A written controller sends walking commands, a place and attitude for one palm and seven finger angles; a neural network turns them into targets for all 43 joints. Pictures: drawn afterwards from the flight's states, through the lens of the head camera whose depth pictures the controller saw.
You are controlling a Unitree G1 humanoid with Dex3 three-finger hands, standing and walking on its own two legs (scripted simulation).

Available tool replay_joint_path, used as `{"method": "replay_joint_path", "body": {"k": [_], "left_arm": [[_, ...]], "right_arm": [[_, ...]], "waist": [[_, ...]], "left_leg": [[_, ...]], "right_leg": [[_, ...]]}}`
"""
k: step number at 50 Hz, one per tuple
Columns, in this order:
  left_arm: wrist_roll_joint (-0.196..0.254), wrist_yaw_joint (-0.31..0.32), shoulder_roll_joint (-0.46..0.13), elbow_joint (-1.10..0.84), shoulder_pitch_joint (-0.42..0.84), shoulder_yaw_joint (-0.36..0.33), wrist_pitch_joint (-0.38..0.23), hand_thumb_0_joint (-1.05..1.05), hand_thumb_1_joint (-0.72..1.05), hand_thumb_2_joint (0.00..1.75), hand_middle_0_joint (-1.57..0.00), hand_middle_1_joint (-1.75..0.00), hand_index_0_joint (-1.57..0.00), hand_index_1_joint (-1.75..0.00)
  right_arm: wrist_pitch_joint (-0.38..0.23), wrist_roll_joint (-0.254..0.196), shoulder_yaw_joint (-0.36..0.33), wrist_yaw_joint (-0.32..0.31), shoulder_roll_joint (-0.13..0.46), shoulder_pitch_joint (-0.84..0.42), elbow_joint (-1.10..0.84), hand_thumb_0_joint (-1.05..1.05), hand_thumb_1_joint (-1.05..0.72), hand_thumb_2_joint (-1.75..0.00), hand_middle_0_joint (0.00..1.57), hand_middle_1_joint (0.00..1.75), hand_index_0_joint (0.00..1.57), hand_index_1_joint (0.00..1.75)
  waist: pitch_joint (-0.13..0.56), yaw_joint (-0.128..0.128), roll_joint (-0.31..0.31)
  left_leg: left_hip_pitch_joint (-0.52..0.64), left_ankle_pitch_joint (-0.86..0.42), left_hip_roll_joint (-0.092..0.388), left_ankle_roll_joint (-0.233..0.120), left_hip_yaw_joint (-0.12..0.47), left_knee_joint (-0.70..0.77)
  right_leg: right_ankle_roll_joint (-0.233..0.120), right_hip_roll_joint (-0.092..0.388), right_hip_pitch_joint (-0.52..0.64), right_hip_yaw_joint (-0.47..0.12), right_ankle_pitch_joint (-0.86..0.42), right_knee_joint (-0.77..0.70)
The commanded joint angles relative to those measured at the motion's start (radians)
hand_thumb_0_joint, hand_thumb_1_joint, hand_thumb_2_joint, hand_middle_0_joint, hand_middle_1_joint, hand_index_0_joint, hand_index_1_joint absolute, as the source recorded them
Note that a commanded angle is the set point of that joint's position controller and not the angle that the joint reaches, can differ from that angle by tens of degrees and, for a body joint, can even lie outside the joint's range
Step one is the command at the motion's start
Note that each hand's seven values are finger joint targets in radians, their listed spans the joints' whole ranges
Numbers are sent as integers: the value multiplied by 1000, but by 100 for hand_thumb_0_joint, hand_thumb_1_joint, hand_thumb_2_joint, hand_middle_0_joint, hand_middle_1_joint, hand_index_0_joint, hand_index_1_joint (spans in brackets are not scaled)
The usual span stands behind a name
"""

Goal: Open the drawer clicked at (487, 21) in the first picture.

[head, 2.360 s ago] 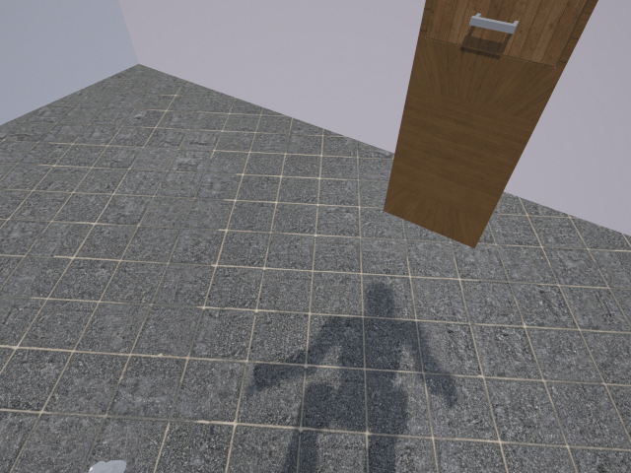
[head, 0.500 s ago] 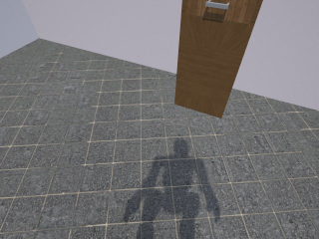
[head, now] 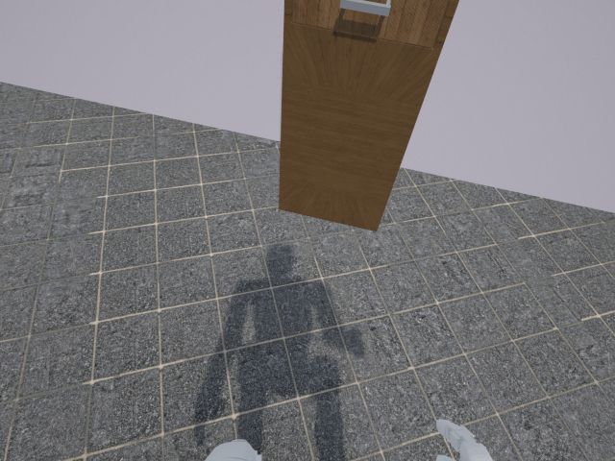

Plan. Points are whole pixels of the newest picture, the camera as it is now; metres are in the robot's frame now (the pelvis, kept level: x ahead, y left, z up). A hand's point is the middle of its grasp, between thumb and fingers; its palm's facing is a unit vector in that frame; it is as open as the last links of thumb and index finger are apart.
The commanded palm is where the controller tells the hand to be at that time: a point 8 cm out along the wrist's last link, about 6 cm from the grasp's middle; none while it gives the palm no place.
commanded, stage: walk to a spot facing it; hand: left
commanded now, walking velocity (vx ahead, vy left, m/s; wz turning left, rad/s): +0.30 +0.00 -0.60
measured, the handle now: (366, 3) +1.10 -0.01 +0.12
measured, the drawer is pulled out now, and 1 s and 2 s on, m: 0.00 0.00 0.00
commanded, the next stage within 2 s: turn to face it in 0.56 s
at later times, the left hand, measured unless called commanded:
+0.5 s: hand (274, 303) +0.39 +0.10 -0.14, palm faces -0.34 -0.92 -0.21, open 7.4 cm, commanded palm none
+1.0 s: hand (233, 313) +0.36 +0.17 -0.16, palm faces -0.30 -0.94 -0.15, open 7.4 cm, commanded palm none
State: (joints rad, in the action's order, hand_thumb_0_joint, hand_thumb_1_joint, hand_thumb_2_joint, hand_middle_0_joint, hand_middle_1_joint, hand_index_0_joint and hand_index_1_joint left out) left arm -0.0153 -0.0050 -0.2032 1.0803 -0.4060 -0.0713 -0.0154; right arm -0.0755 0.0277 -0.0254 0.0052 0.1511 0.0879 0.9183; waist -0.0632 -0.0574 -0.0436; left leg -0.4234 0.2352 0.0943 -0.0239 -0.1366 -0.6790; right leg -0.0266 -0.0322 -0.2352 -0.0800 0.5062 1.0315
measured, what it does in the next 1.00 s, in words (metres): walks ahead, turning right: right foot, then left foot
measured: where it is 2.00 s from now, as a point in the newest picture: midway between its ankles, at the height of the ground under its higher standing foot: (303, 453)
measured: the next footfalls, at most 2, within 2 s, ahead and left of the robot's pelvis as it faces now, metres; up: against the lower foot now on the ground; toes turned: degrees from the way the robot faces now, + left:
right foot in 0.46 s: +0.27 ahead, -0.15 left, +0.00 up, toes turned -23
left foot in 0.84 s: +0.33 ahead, +0.07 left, +0.00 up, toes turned -18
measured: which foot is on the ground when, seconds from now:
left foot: down 0.00-0.44, up 0.46-0.82, down 0.84-1.00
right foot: up 0.00-0.44, down 0.46-0.84, up 0.86-1.00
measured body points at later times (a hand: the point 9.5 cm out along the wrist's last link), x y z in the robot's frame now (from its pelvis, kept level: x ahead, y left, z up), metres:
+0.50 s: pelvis +0.17 -0.03 -0.01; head +0.22 -0.05 +0.44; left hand +0.41 +0.15 -0.13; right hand +0.03 -0.23 -0.16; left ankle +0.09 +0.12 -0.66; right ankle +0.24 -0.13 -0.72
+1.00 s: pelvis +0.26 +0.01 +0.03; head +0.27 +0.05 +0.48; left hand +0.38 +0.22 -0.14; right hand +0.21 -0.22 -0.11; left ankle +0.30 +0.09 -0.72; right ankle +0.19 -0.12 -0.68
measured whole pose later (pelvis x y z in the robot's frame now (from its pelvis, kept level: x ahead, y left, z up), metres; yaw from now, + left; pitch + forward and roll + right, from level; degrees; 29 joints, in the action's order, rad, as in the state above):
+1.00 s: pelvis +0.26 +0.01 +0.03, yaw -21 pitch +0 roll -3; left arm -0.01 0.01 -0.20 1.03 -0.23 -0.04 0.03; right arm 0.00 0.02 -0.01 -0.03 0.15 0.25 1.02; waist 0.01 -0.01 -0.03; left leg -0.23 0.22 0.01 -0.05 -0.05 -0.45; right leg 0.04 0.02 -0.33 0.02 0.40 0.75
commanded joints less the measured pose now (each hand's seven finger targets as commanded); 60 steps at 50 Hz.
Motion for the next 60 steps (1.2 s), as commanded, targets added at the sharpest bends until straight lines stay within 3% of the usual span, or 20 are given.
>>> {"method": "replay_joint_path", "body": {"k": [1,4,11,16,18,20,21,22,23,25,27,30,34,37,40,42,43,45,50,60], "left_arm": [[-19,-29,-42,-132,80,-26,-14,0,90,90,-20,-30,-20,-30],[-22,-38,-17,-136,53,-28,22,0,90,90,-20,-30,-20,-30],[-26,-53,-17,-227,266,-22,36,0,90,90,-20,-30,-20,-30],[-17,-48,-13,-263,390,-6,30,0,90,90,-20,-30,-20,-30],[-16,-44,-32,-260,367,-7,25,0,90,90,-20,-30,-20,-30],[-20,-38,-78,-221,234,-16,8,0,90,90,-20,-30,-20,-30],[-21,-31,-148,-186,107,-34,-9,0,90,90,-20,-30,-20,-30],[-16,-13,-280,-169,-2,-57,-22,0,90,90,-20,-30,-20,-30],[16,1,-331,-150,-43,-66,-14,0,90,90,-20,-30,-20,-30],[16,18,-282,-196,93,-54,-3,0,90,90,-20,-30,-20,-30],[8,32,-205,-239,255,-37,8,0,90,90,-20,-30,-20,-30],[-5,25,-190,-252,318,-30,17,0,90,90,-20,-30,-20,-30],[-12,17,-181,-249,305,-29,28,0,90,90,-20,-30,-20,-30],[-17,20,-165,-233,260,-26,32,0,90,90,-20,-30,-20,-30],[-2,26,-120,-210,228,-10,33,0,90,90,-20,-30,-20,-30],[8,21,-24,-189,149,19,34,0,90,90,-20,-30,-20,-30],[0,27,-42,-170,159,21,35,0,90,90,-20,-30,-20,-30],[-7,21,-57,-128,165,16,33,0,90,90,-20,-30,-20,-30],[3,26,-43,-94,164,17,26,0,90,90,-20,-30,-20,-30],[9,37,-42,-99,203,11,40,0,90,90,-20,-30,-20,-30]], "right_arm": [[-4,0,-39,-25,145,191,19,0,-90,-90,20,30,20,30],[-18,-3,-40,-30,130,173,28,0,-90,-90,20,30,20,30],[-21,-5,-53,-28,159,275,59,0,-90,-90,20,30,20,30],[4,3,-54,-26,184,332,81,0,-90,-90,20,30,20,30],[13,2,-59,-26,200,320,77,0,-90,-90,20,30,20,30],[21,-5,-64,-23,230,306,59,0,-90,-90,20,30,20,30],[25,-15,-59,-14,223,308,43,0,-90,-90,20,30,20,30],[27,-28,-45,-7,153,328,6,0,-90,-90,20,30,20,30],[30,-25,-43,-28,150,259,-22,0,-90,-90,20,30,20,30],[43,-21,-42,-35,161,234,-27,0,-90,-90,20,30,20,30],[76,-10,-40,-35,159,225,-5,0,-90,-90,20,30,20,30],[109,-2,-37,-31,127,279,10,0,-90,-90,20,30,20,30],[104,-4,-34,-23,127,249,-16,0,-90,-90,20,30,20,30],[90,-10,-25,-23,114,214,-22,0,-90,-90,20,30,20,30],[68,-13,-11,-26,95,278,25,0,-90,-90,20,30,20,30],[53,-4,-20,-23,194,235,13,0,-90,-90,20,30,20,30],[54,-2,-20,-28,198,170,13,0,-90,-90,20,30,20,30],[52,-3,-8,-39,162,135,30,0,-90,-90,20,30,20,30],[54,-12,-27,-45,176,208,82,0,-90,-90,20,30,20,30],[84,-5,-57,-39,208,224,96,0,-90,-90,20,30,20,30]], "waist": [[-19,71,180],[4,28,180],[-17,75,111],[-30,116,168],[-6,97,194],[91,29,175],[181,-37,95],[323,-66,-162],[347,-75,-133],[289,-17,-130],[180,60,-11],[120,108,-46],[122,99,-88],[132,75,-111],[128,96,-53],[58,54,307],[13,50,394],[-29,35,253],[111,62,166],[132,89,193]], "left_leg": [[187,249,312,-65,336,495],[135,111,267,-61,131,497],[343,-88,275,-96,-6,496],[399,-467,266,-75,-129,367],[411,-607,272,-59,-162,278],[385,-738,241,-19,-200,22],[202,-586,226,29,-201,-209],[-123,251,66,95,-181,-526],[-219,440,23,103,-23,-710],[-234,300,71,113,106,-720],[-117,214,102,118,113,-591],[-15,152,58,117,78,-475],[25,131,18,99,66,-300],[79,160,-10,70,67,-140],[273,13,-28,51,78,189],[194,82,219,-43,415,448],[107,118,250,-80,496,533],[91,-42,179,-81,409,513],[385,-575,155,-123,308,369],[362,-458,150,-157,421,361]], "right_leg": [[-2,123,-388,55,-162,308],[19,143,-351,82,-244,248],[58,174,-481,126,-354,-45],[34,109,-358,206,-314,-293],[11,75,-280,229,-288,-343],[-15,13,-42,273,-313,-459],[-45,67,251,212,-483,-526],[-167,381,540,-219,-967,-504],[-261,494,528,-315,-1376,-516],[-242,425,391,-273,-1103,-571],[-184,342,97,-136,-808,-645],[-147,262,-137,-93,-534,-710],[-136,223,-159,-126,-253,-745],[-143,234,-113,-154,-224,-731],[-77,179,-145,-97,-173,-657],[27,46,-188,64,-77,-455],[58,39,-164,99,-33,-369],[53,65,-130,72,-90,-279],[79,82,-197,93,-79,-208],[77,67,-157,87,-28,-257]]}}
